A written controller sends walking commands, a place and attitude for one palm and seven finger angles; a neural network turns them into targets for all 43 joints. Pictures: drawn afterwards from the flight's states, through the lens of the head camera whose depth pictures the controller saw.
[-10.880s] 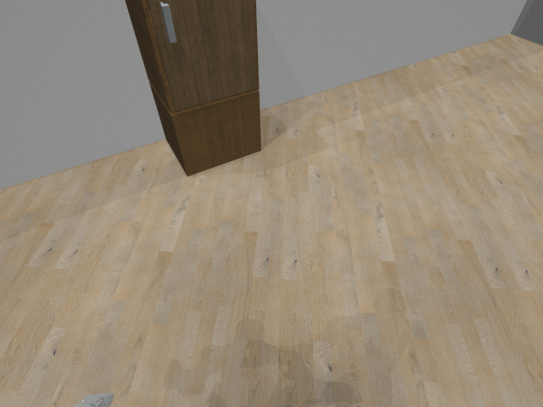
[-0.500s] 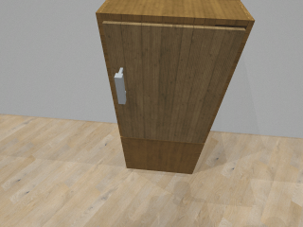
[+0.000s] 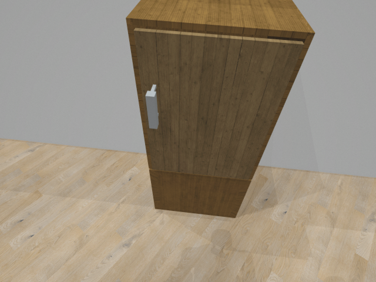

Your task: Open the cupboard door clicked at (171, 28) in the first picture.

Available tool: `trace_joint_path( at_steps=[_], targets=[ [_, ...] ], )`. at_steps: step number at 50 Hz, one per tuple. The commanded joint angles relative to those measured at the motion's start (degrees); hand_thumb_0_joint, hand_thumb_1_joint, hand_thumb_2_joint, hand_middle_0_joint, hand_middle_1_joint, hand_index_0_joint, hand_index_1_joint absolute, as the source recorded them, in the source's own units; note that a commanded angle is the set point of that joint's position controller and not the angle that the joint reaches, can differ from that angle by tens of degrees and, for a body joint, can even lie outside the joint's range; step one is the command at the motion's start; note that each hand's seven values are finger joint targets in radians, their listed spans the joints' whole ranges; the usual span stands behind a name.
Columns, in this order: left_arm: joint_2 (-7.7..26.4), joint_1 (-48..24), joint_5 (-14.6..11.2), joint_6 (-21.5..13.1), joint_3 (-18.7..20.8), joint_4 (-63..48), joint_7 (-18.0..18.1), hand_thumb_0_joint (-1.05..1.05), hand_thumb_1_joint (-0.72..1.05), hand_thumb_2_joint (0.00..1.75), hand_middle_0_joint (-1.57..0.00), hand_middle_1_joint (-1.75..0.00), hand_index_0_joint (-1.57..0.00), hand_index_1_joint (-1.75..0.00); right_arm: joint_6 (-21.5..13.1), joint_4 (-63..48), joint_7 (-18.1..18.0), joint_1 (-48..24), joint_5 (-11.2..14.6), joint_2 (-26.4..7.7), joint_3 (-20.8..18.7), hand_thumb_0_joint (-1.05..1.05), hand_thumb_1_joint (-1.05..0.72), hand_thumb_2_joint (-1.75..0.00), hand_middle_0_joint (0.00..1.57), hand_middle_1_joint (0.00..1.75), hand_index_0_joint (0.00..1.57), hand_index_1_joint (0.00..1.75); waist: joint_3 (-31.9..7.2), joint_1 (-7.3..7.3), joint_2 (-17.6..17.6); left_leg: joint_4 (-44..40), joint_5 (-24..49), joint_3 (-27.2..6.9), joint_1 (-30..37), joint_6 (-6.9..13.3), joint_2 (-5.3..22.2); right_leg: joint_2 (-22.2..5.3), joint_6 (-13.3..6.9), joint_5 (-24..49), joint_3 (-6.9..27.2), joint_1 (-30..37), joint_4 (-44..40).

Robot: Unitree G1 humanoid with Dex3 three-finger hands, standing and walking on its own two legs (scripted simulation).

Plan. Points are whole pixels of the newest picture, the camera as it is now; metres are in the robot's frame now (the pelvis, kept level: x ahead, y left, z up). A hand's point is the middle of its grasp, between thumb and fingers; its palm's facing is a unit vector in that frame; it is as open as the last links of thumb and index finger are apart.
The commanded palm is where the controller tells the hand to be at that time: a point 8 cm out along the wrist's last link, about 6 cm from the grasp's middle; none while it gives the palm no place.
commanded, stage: come to a stop and stand still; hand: left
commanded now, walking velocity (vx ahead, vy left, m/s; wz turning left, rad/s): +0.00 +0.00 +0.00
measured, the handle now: (154, 106) +0.60 +0.15 +0.03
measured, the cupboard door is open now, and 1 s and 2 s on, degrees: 0 0 0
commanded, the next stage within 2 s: look again from close up in 0.18 s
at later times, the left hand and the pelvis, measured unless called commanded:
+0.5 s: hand out of the picture -0.01 +0.15 -0.18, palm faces +0.03 -0.99 -0.15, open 7.4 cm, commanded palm none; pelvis +0.00 -0.01 +0.00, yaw +0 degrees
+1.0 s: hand out of the picture -0.01 +0.14 -0.18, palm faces +0.03 -0.99 -0.15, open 7.4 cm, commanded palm none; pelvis +0.01 -0.01 +0.00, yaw -1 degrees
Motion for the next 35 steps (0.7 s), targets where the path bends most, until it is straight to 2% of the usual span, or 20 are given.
trace_joint_path(
  at_steps=[1,3,13,16,27,31,35],
  targets=[
    [5.5,3.1,0.1,-1.0,1.0,-1.7,0.4,0.00,0.90,0.90,-0.20,-0.30,-0.20,-0.30,-1.1,-1.9,-0.7,1.5,-0.1,-6.1,-1.0,0.00,-0.90,-0.90,0.20,0.30,0.20,0.30,2.9,0.05,1.3,-8.6,-3.1,-8.5,-1.6,0.2,6.8,-4.5,-2.1,1.8,5.4,-2.1,-5.6],
    [5.2,3.1,0.1,-1.1,1.0,-1.3,0.5,0.00,0.90,0.90,-0.20,-0.30,-0.20,-0.30,-1.1,-1.4,-0.7,1.8,-0.1,-5.9,-1.1,0.00,-0.90,-0.90,0.20,0.30,0.20,0.30,2.8,-0.07,0.3,-8.4,-2.8,-8.1,-1.5,0.0,6.5,-4.7,-2.1,1.7,5.6,-2.2,-5.9],
    [4.1,4.2,0.0,-1.3,0.8,-0.1,0.6,0.00,0.90,0.90,-0.20,-0.30,-0.20,-0.30,-0.9,0.3,-0.7,3.0,0.0,-4.3,-0.9,0.00,-0.90,-0.90,0.20,0.30,0.20,0.30,3.3,-0.19,0.2,-8.1,-1.7,-7.1,-0.6,-0.3,6.3,-4.9,-2.2,1.3,6.2,-3.1,-6.9],
    [3.7,4.5,0.1,-1.3,0.7,0.2,0.7,0.00,0.90,0.90,-0.20,-0.30,-0.20,-0.30,-0.8,0.8,-0.8,3.2,0.0,-3.6,-0.8,0.00,-0.90,-0.90,0.20,0.30,0.20,0.30,4.6,-0.11,-0.6,-8.1,-2.0,-7.0,-0.7,-0.4,6.3,-4.8,-2.2,0.6,6.2,-3.9,-7.3],
    [2.8,5.1,0.0,-1.3,0.8,0.3,0.7,0.00,0.90,0.90,-0.20,-0.30,-0.20,-0.30,-0.8,1.1,-0.9,3.8,-0.1,-3.0,-0.9,0.00,-0.90,-0.90,0.20,0.30,0.20,0.30,4.3,-0.09,1.3,-8.3,-2.4,-7.0,-0.7,-0.5,6.3,-4.6,-2.4,0.7,6.3,-3.8,-7.3],
    [2.6,5.4,0.1,-1.5,0.9,0.4,0.7,0.00,0.90,0.90,-0.20,-0.30,-0.20,-0.30,-1.0,1.2,-0.9,4.0,0.0,-2.9,-0.9,0.00,-0.90,-0.90,0.20,0.30,0.20,0.30,3.2,0.02,-0.2,-7.5,0.5,-6.7,0.2,-0.4,6.4,-4.7,-2.3,2.6,6.4,-2.9,-7.3],
    [2.4,5.2,0.0,-1.5,0.8,0.6,0.7,0.00,0.90,0.90,-0.20,-0.30,-0.20,-0.30,-0.9,1.5,-1.0,4.0,-0.1,-2.7,-0.8,0.00,-0.90,-0.90,0.20,0.30,0.20,0.30,3.9,-0.12,0.5,-7.6,0.1,-6.5,0.4,-0.6,6.3,-4.7,-2.3,2.0,6.4,-3.5,-7.5]
  ],
)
